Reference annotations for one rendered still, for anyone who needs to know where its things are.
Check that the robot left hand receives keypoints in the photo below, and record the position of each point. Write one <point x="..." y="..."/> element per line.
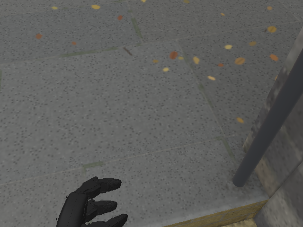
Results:
<point x="78" y="208"/>

